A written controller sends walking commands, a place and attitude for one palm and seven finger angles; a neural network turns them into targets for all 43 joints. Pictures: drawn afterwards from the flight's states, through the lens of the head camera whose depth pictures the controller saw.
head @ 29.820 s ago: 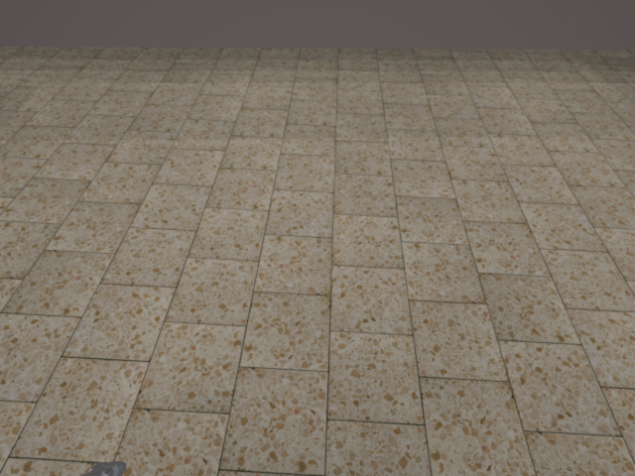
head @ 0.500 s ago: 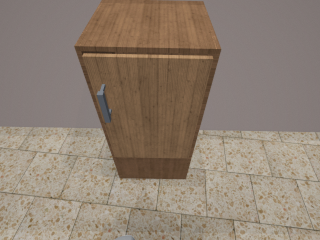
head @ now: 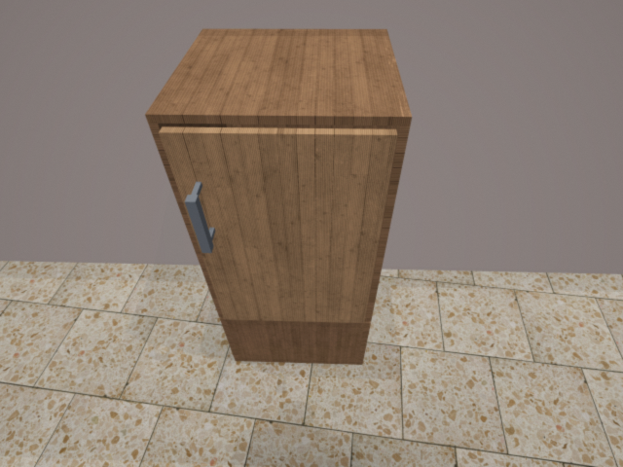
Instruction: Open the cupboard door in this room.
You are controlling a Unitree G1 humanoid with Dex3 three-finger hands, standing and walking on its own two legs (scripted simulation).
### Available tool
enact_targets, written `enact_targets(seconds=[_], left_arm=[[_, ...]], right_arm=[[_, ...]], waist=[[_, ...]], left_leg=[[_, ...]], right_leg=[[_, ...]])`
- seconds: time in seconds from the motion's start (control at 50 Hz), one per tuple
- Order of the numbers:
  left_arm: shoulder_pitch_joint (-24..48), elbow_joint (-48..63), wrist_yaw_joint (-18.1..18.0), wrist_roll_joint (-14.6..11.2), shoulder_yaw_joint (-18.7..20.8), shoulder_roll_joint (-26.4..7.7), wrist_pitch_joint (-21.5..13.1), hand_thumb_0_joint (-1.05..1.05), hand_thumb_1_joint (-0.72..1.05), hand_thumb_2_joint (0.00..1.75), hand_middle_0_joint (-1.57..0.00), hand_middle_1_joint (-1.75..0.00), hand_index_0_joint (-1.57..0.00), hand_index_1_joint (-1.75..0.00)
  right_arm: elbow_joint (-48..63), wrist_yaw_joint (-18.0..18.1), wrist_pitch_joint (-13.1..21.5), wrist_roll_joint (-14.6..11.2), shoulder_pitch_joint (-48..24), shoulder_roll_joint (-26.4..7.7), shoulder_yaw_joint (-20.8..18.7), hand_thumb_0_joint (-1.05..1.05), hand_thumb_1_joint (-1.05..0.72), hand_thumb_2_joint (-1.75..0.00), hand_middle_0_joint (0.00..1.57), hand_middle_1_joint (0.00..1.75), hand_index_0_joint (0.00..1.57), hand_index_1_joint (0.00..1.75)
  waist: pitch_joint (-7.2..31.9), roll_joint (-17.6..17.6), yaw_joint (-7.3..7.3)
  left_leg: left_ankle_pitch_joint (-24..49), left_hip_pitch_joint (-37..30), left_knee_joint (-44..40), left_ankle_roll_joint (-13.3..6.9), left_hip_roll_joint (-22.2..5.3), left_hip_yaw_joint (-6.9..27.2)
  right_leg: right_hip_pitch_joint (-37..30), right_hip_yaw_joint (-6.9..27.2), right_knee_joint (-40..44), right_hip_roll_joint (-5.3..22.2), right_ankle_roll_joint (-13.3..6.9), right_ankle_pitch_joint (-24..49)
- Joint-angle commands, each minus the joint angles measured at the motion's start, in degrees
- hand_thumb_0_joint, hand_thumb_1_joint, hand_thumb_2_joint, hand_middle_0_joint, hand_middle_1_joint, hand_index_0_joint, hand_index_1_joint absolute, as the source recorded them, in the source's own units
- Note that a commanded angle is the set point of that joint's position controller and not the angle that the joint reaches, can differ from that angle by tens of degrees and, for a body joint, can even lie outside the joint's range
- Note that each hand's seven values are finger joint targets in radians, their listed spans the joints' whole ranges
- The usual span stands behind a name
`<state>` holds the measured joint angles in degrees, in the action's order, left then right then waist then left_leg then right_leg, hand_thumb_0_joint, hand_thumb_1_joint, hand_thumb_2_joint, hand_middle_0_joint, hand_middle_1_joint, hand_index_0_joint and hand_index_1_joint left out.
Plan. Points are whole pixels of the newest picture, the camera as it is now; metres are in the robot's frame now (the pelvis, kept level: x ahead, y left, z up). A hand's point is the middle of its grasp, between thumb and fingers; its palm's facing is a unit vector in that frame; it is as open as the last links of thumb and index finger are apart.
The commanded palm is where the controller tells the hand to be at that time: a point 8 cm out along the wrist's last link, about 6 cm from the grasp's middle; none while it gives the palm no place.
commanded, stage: come to a stop and stand still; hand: left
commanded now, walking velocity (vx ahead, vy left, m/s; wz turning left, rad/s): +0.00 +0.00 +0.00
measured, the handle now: (202, 218) +0.55 +0.24 -0.02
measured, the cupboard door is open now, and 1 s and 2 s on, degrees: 0 0 0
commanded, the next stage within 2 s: look again from close up in 0.96 s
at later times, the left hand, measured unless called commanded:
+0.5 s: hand out of the picture +0.02 +0.18 -0.16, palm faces +0.04 -0.98 -0.19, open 7.3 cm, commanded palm none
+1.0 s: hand out of the picture +0.05 +0.18 -0.16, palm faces +0.02 -0.98 -0.21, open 7.3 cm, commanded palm none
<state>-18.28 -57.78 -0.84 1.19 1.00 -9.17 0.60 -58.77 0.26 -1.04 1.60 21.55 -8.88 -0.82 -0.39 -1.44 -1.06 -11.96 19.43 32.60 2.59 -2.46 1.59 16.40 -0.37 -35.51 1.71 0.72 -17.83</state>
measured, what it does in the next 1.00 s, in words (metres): stands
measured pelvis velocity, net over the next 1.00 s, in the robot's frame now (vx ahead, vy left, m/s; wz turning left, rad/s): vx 0.04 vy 0.00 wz -0.01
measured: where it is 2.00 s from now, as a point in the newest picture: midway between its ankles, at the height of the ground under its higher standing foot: outside the picture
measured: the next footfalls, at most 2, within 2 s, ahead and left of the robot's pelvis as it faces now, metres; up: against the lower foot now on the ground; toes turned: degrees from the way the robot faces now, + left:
none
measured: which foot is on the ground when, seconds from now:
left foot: down 0.00-1.00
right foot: down 0.00-1.00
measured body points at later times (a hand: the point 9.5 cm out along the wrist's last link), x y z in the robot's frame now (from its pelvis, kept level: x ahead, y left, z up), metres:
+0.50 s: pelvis +0.03 +0.01 +0.01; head +0.03 +0.01 +0.46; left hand +0.02 +0.23 -0.15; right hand +0.06 -0.22 -0.15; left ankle +0.06 +0.15 -0.73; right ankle +0.01 -0.13 -0.73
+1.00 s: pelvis +0.04 +0.00 +0.01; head +0.05 +0.00 +0.46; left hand +0.05 +0.24 -0.14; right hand +0.06 -0.23 -0.15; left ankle +0.06 +0.15 -0.73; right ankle +0.01 -0.13 -0.73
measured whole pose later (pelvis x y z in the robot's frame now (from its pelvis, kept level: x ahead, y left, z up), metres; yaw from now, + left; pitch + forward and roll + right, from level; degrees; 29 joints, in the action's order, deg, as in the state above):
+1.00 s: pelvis +0.04 +0.00 +0.01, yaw +0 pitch -1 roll +0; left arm -15.7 -62.8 -1.0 1.2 0.5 -9.9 -1.1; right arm -64.1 0.8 0.6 1.1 14.3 -9.7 -0.2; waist -1.3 -0.1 0.4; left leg -12.5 12.8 26.4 2.7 -2.4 0.9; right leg 9.3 -0.2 -28.0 2.0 1.2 -17.5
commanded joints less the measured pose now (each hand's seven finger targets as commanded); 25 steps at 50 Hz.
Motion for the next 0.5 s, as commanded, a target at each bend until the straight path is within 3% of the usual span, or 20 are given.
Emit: enact_targets(seconds=[0.0,0.16,0.26,0.42,0.48], left_arm=[[-1.18,2.20,-0.72,-0.31,1.53,-6.86,-1.58,0.00,0.90,0.90,-0.20,-0.30,-0.20,-0.30],[-3.03,-0.82,-0.71,-0.16,1.13,-5.98,-2.02,0.00,0.90,0.90,-0.20,-0.30,-0.20,-0.30],[-2.94,-1.66,-0.71,-0.08,0.97,-6.15,-2.16,0.00,0.90,0.90,-0.20,-0.30,-0.20,-0.30],[-2.49,-2.58,-0.77,-0.15,1.10,-6.66,-2.36,0.00,0.90,0.90,-0.20,-0.30,-0.20,-0.30],[-2.14,-2.70,-0.79,-0.11,1.09,-6.90,-2.28,0.00,0.90,0.90,-0.20,-0.30,-0.20,-0.30]], right_arm=[[2.04,0.61,1.85,-0.49,0.32,-5.39,-1.07,0.00,-0.90,-0.90,0.20,0.30,0.20,0.30],[0.31,0.91,2.56,-0.80,-1.75,-5.80,-0.93,0.00,-0.90,-0.90,0.20,0.30,0.20,0.30],[-0.29,0.94,2.57,-0.84,-2.93,-6.04,-0.88,0.00,-0.90,-0.90,0.20,0.30,0.20,0.30],[-1.01,1.08,3.11,-0.82,-4.55,-7.31,-0.86,0.00,-0.90,-0.90,0.20,0.30,0.20,0.30],[-1.24,1.13,3.07,-0.89,-5.24,-7.44,-0.83,0.00,-0.90,-0.90,0.20,0.30,0.20,0.30]], waist=[[-4.07,2.16,0.39],[-3.36,-0.06,0.97],[-3.79,1.67,0.83],[-1.41,-0.18,1.25],[-2.53,0.53,1.40]], left_leg=[[-5.67,-1.49,-6.98,-3.11,-0.99,1.61],[-2.29,-3.29,-9.46,-3.32,-2.21,2.12],[-0.81,-4.51,-9.26,-3.09,-1.94,1.52],[5.43,-6.41,-9.29,-3.35,-2.52,1.45],[5.56,-6.11,-9.55,-3.38,-2.50,1.48]], right_leg=[[4.64,5.17,12.59,3.21,-3.05,-7.50],[1.08,3.85,12.17,2.75,-2.39,-0.32],[1.18,3.74,13.13,3.17,-2.21,0.26],[-2.09,3.01,11.87,3.31,-1.90,6.55],[-2.23,2.87,12.21,3.48,-1.79,6.92]])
